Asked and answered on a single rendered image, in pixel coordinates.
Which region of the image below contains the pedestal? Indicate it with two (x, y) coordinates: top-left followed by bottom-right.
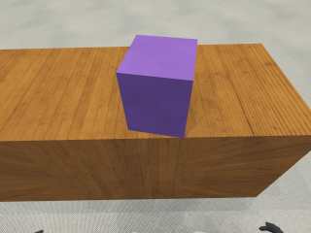
(0, 43), (311, 202)

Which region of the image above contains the carton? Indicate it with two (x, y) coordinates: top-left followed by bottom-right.
(116, 35), (198, 139)

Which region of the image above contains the robot right hand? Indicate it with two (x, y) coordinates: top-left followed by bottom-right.
(259, 222), (284, 233)

